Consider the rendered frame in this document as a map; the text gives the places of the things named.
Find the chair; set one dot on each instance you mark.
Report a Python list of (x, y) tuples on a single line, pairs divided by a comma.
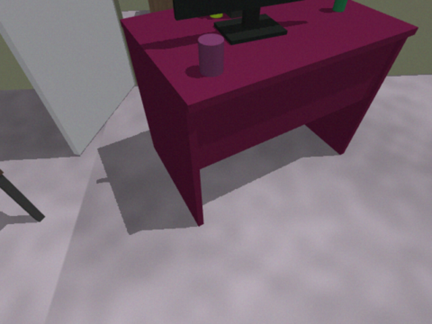
[(17, 196)]

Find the desk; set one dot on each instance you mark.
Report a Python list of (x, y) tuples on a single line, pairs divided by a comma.
[(324, 73)]

